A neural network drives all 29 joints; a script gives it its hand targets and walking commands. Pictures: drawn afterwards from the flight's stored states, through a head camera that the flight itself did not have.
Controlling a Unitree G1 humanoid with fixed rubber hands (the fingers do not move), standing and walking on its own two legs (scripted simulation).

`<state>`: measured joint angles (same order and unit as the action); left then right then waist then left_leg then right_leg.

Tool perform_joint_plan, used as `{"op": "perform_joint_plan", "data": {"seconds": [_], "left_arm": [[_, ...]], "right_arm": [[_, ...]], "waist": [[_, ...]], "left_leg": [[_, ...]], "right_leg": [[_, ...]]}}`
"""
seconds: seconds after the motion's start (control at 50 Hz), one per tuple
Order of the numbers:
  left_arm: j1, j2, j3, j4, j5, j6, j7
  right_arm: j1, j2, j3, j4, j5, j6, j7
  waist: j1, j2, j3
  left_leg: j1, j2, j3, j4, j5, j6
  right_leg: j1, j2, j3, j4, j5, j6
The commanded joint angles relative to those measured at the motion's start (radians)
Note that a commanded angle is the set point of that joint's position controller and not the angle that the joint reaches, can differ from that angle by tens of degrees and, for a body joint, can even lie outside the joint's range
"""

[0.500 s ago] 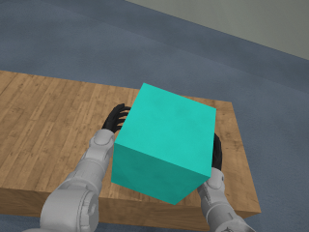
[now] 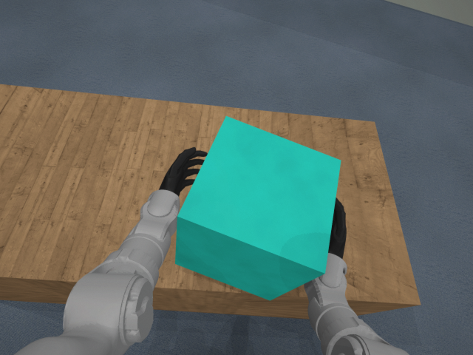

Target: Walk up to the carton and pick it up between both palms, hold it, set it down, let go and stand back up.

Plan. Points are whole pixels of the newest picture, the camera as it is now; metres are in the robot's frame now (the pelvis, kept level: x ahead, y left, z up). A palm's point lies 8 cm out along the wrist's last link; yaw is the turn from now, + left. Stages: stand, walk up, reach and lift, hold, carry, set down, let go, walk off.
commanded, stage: set down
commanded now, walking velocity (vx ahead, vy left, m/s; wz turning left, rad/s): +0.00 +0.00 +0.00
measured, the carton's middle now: (250, 217) +0.37 -0.03 -0.05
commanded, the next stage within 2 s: none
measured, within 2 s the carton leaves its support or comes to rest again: rests again in 1.52 s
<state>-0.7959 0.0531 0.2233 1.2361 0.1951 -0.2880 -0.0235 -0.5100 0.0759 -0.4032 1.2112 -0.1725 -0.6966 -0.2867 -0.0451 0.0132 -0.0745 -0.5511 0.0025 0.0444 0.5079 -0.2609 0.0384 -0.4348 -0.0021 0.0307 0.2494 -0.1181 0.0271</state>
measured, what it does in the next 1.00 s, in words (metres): stands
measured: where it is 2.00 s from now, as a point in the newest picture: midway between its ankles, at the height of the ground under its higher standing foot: outside the picture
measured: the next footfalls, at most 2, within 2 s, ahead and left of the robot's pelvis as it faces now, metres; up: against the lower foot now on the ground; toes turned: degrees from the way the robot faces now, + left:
none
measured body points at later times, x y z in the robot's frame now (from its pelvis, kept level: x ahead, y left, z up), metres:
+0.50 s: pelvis -0.02 +0.00 -0.01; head +0.13 +0.02 +0.42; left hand +0.40 +0.11 -0.06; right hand +0.31 -0.18 -0.06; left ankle -0.03 +0.06 -0.74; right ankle -0.02 -0.18 -0.74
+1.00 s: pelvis -0.05 +0.01 -0.02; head +0.03 +0.05 +0.42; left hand +0.41 +0.14 +0.01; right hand +0.32 -0.16 -0.02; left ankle -0.03 +0.06 -0.74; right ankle -0.02 -0.18 -0.74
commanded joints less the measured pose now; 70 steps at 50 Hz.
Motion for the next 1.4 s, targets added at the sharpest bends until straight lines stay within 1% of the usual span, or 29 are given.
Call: {"op": "perform_joint_plan", "data": {"seconds": [0.0,0.04,0.08,0.1,0.14,0.2,0.28,0.3,0.34,0.44,0.48,0.58,0.66,0.7,0.76,0.78,0.86,0.9,0.94,1.02,1.06,1.08,1.1,1.16,1.2,1.24,1.28,1.32,1.38], "left_arm": [[-0.435,-0.552,-0.250,-0.060,0.115,-0.133,-0.073],[-0.422,-0.619,-0.271,-0.085,0.116,-0.145,-0.075],[-0.414,-0.607,-0.260,-0.063,0.124,-0.159,-0.076],[-0.407,-0.651,-0.268,-0.072,0.132,-0.167,-0.080],[-0.392,-0.626,-0.258,-0.042,0.139,-0.181,-0.079],[-0.394,-0.650,-0.250,-0.042,0.159,-0.209,-0.084],[-0.394,-0.608,-0.228,-0.002,0.166,-0.243,-0.089],[-0.399,-0.632,-0.228,-0.002,0.168,-0.252,-0.090],[-0.400,-0.602,-0.203,0.026,0.179,-0.265,-0.094],[-0.436,-0.453,-0.155,0.050,0.155,-0.281,-0.077],[-0.466,-0.384,-0.136,0.027,0.136,-0.281,-0.063],[-0.495,-0.112,-0.097,-0.020,0.054,-0.242,-0.012],[-0.525,0.045,-0.125,-0.076,-0.044,-0.198,0.020],[-0.539,0.117,-0.142,-0.077,-0.088,-0.176,0.026],[-0.568,0.146,-0.173,-0.062,-0.144,-0.137,0.025],[-0.573,0.141,-0.190,-0.052,-0.162,-0.126,0.025],[-0.563,0.168,-0.184,0.048,-0.212,-0.071,0.014],[-0.555,0.172,-0.189,0.065,-0.230,-0.045,0.008],[-0.583,0.179,-0.194,0.099,-0.242,-0.023,0.005],[-0.581,0.175,-0.228,0.061,-0.267,0.002,0.008],[-0.588,0.172,-0.237,0.043,-0.267,0.004,0.014],[-0.576,0.175,-0.238,0.024,-0.266,0.005,0.018],[-0.609,0.173,-0.256,0.016,-0.277,0.001,0.025],[-0.619,0.166,-0.276,-0.021,-0.284,-0.011,0.048],[-0.605,0.156,-0.291,-0.039,-0.290,-0.015,0.060],[-0.639,0.150,-0.320,-0.052,-0.307,-0.022,0.072],[-0.609,0.154,-0.315,-0.040,-0.310,-0.022,0.078],[-0.560,0.185,-0.307,-0.049,-0.314,-0.019,0.078],[-0.484,0.191,-0.283,-0.076,-0.296,-0.010,0.066]], "right_arm": [[-0.599,0.481,0.135,-0.077,-0.176,-0.076,0.103],[-0.597,0.549,0.140,-0.083,-0.188,-0.091,0.109],[-0.599,0.540,0.142,-0.082,-0.196,-0.104,0.117],[-0.599,0.593,0.147,-0.086,-0.210,-0.111,0.122],[-0.596,0.565,0.145,-0.079,-0.213,-0.122,0.128],[-0.582,0.611,0.149,-0.062,-0.231,-0.131,0.139],[-0.549,0.595,0.155,-0.049,-0.237,-0.136,0.145],[-0.552,0.639,0.158,-0.058,-0.249,-0.137,0.148],[-0.534,0.631,0.162,-0.045,-0.246,-0.132,0.152],[-0.500,0.507,0.112,-0.041,-0.226,-0.103,0.132],[-0.506,0.445,0.073,-0.040,-0.222,-0.087,0.118],[-0.487,0.182,0.024,-0.048,-0.132,-0.041,0.060],[-0.509,0.031,0.038,-0.109,-0.046,-0.001,0.009],[-0.521,-0.032,0.059,-0.110,0.003,0.018,-0.005],[-0.554,-0.058,0.100,-0.101,0.060,0.048,-0.017],[-0.559,-0.063,0.101,-0.091,0.072,0.057,-0.021],[-0.582,-0.083,0.126,-0.062,0.121,0.111,-0.031],[-0.587,-0.101,0.141,-0.037,0.150,0.135,-0.034],[-0.627,-0.126,0.128,0.008,0.156,0.163,-0.035],[-0.643,-0.155,0.118,-0.005,0.170,0.180,-0.038],[-0.653,-0.152,0.097,-0.009,0.154,0.181,-0.034],[-0.648,-0.153,0.100,-0.024,0.151,0.177,-0.030],[-0.686,-0.163,0.082,-0.032,0.144,0.180,-0.024],[-0.720,-0.163,0.047,-0.039,0.115,0.182,-0.008],[-0.730,-0.160,0.031,-0.038,0.102,0.180,-0.001],[-0.765,-0.158,0.008,-0.038,0.086,0.189,0.007],[-0.743,-0.165,0.006,-0.029,0.075,0.196,0.012],[-0.688,-0.187,0.010,-0.025,0.077,0.190,0.006],[-0.601,-0.183,0.048,-0.009,0.091,0.180,0.001]], "waist": [[-0.177,0.107,-0.742],[-0.183,0.099,-0.747],[-0.169,0.095,-0.770],[-0.170,0.091,-0.772],[-0.159,0.092,-0.792],[-0.146,0.100,-0.800],[-0.134,0.092,-0.826],[-0.135,0.087,-0.826],[-0.111,0.084,-0.817],[-0.118,0.078,-0.812],[-0.133,0.077,-0.809],[-0.155,0.073,-0.860],[-0.177,0.066,-0.922],[-0.177,0.072,-0.943],[-0.178,0.073,-0.919],[-0.190,0.075,-0.912],[-0.191,0.041,-0.790],[-0.196,0.053,-0.726],[-0.204,0.061,-0.650],[-0.213,0.115,-0.656],[-0.209,0.145,-0.673],[-0.197,0.159,-0.689],[-0.203,0.173,-0.701],[-0.189,0.211,-0.724],[-0.183,0.234,-0.726],[-0.192,0.242,-0.721],[-0.178,0.236,-0.709],[-0.178,0.243,-0.713],[-0.161,0.249,-0.684]], "left_leg": [[0.555,0.099,-0.079,0.121,1.048,-0.208],[0.560,0.107,-0.088,0.127,1.088,-0.209],[0.550,0.112,-0.086,0.135,1.112,-0.210],[0.550,0.114,-0.090,0.136,1.120,-0.209],[0.543,0.116,-0.089,0.141,1.130,-0.209],[0.527,0.113,-0.090,0.141,1.109,-0.204],[0.486,0.107,-0.082,0.142,1.022,-0.188],[0.468,0.106,-0.086,0.139,0.988,-0.183],[0.438,0.097,-0.077,0.137,0.926,-0.169],[0.388,0.079,-0.072,0.124,0.750,-0.148],[0.379,0.072,-0.075,0.123,0.701,-0.144],[0.348,0.051,-0.063,0.139,0.597,-0.134],[0.303,0.035,-0.052,0.160,0.545,-0.129],[0.296,0.025,-0.048,0.171,0.538,-0.134],[0.305,0.021,-0.051,0.180,0.548,-0.141],[0.315,0.023,-0.055,0.183,0.544,-0.142],[0.291,0.024,-0.056,0.168,0.456,-0.130],[0.312,0.028,-0.062,0.157,0.435,-0.132],[0.325,0.037,-0.067,0.142,0.384,-0.137],[0.383,0.053,-0.078,0.136,0.386,-0.161],[0.395,0.062,-0.089,0.130,0.367,-0.171],[0.398,0.069,-0.096,0.128,0.372,-0.177],[0.376,0.077,-0.105,0.120,0.326,-0.181],[0.351,0.101,-0.142,0.094,0.228,-0.189],[0.347,0.118,-0.173,0.079,0.181,-0.195],[0.323,0.130,-0.194,0.064,0.121,-0.199],[0.325,0.143,-0.215,0.050,0.086,-0.197],[0.340,0.143,-0.218,0.056,0.113,-0.202],[0.377,0.145,-0.224,0.064,0.172,-0.211]], "right_leg": [[0.006,0.088,-0.173,0.069,0.493,-0.050],[-0.014,0.087,-0.176,0.062,0.500,-0.050],[-0.027,0.085,-0.174,0.062,0.508,-0.053],[-0.034,0.083,-0.176,0.062,0.505,-0.049],[-0.050,0.084,-0.174,0.066,0.507,-0.052],[-0.056,0.080,-0.171,0.076,0.501,-0.052],[-0.049,0.074,-0.160,0.099,0.504,-0.055],[-0.043,0.069,-0.158,0.103,0.502,-0.056],[-0.034,0.063,-0.149,0.118,0.494,-0.059],[-0.020,0.053,-0.128,0.143,0.447,-0.064],[-0.025,0.051,-0.122,0.153,0.424,-0.064],[0.003,0.052,-0.094,0.187,0.437,-0.063],[0.015,0.063,-0.078,0.218,0.472,-0.054],[0.021,0.066,-0.073,0.232,0.485,-0.052],[0.021,0.073,-0.080,0.244,0.486,-0.048],[-0.001,0.077,-0.087,0.243,0.465,-0.048],[0.003,0.069,-0.087,0.244,0.400,-0.044],[-0.003,0.067,-0.089,0.236,0.360,-0.046],[-0.049,0.068,-0.101,0.224,0.258,-0.050],[-0.111,0.070,-0.120,0.216,0.188,-0.057],[-0.151,0.066,-0.126,0.220,0.151,-0.059],[-0.157,0.066,-0.127,0.231,0.147,-0.058],[-0.183,0.065,-0.131,0.243,0.111,-0.058],[-0.237,0.060,-0.136,0.276,0.059,-0.051],[-0.259,0.056,-0.132,0.296,0.048,-0.045],[-0.273,0.057,-0.134,0.310,0.024,-0.036],[-0.264,0.057,-0.130,0.327,0.031,-0.028],[-0.251,0.057,-0.121,0.333,0.072,-0.024],[-0.226,0.058,-0.110,0.336,0.109,-0.020]]}}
